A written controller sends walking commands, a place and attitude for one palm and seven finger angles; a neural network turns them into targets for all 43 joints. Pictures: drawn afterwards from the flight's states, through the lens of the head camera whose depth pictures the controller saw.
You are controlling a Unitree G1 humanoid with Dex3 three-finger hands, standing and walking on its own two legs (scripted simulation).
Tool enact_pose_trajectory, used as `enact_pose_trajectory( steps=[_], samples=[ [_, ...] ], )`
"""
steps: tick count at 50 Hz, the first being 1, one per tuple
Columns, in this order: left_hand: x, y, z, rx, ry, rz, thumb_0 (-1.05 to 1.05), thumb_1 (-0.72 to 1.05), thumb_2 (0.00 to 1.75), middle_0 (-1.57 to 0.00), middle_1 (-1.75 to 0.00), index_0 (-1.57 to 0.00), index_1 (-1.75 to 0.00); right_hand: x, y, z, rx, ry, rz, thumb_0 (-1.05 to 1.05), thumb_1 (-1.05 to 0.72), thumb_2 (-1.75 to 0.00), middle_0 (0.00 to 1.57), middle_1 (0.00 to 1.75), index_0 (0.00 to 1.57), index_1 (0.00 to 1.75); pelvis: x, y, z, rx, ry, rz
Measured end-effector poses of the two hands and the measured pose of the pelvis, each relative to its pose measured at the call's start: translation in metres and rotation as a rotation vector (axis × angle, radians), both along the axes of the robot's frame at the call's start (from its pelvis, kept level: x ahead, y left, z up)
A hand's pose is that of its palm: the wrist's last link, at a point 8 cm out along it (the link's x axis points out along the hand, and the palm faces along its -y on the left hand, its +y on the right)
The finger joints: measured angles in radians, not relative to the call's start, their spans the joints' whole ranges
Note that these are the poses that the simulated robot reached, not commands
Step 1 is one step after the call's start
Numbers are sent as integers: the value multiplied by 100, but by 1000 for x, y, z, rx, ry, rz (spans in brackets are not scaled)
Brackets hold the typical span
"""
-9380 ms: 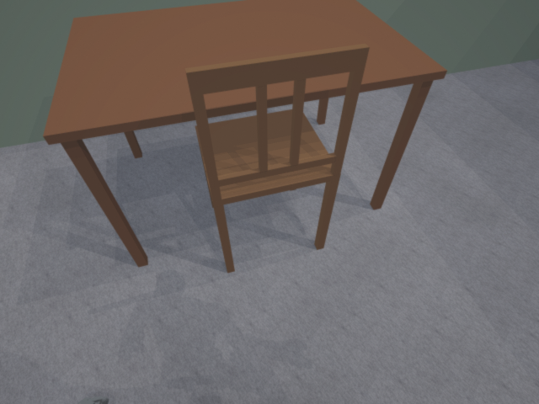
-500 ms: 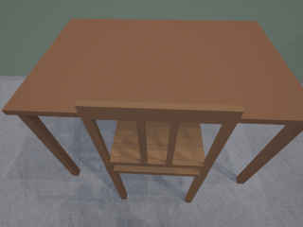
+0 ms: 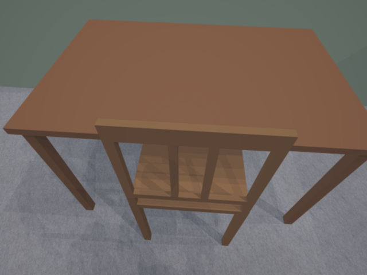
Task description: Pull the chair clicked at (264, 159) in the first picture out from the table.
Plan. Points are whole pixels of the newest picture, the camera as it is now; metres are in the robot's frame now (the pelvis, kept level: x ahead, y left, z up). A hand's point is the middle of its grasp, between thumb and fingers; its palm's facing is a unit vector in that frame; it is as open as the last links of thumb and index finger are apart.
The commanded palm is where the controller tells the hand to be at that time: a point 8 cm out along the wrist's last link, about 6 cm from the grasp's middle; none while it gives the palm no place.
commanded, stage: shuffle to correct the standing spot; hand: left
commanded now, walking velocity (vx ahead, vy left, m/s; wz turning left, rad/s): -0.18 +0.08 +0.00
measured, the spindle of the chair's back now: (174, 172) +0.39 +0.05 -0.08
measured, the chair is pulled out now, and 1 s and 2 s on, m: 0.00 0.00 0.00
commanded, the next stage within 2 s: come to a stop and stand still in 0.10 s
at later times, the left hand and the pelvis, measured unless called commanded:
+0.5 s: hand out of the picture +0.00 +0.20 -0.17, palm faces -0.01 -0.98 -0.22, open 7.4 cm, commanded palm none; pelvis -0.03 +0.02 +0.00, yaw +0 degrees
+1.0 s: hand out of the picture +0.04 +0.21 -0.18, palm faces +0.04 -0.97 -0.23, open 7.3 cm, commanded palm none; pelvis +0.02 +0.03 -0.01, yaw +1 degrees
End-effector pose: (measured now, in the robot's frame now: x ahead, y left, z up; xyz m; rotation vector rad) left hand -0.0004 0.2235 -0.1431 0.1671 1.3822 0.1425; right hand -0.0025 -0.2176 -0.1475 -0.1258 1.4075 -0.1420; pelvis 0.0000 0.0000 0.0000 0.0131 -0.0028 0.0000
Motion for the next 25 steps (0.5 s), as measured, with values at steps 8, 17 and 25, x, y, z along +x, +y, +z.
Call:
enact_pose_trajectory(
  steps=[8,17,25],
  samples=[
    [-1,9,-1,18,-14,5,1,91,90,-20,-30,-20,-30,-3,2,-3,-4,-8,-14,1,-91,-90,20,30,20,30,-10,4,-3,6,3,-4],
    [1,30,0,56,-66,-19,1,91,90,-20,-30,-20,-30,0,-1,-4,-22,-84,-9,1,-91,-90,19,30,20,30,-33,12,-8,7,-3,-7],
    [-8,28,1,21,-56,-21,1,91,90,-20,-30,-20,-30,-16,10,2,-9,-52,2,1,-91,-90,19,30,20,30,-27,16,-2,-3,16,-2]
  ],
)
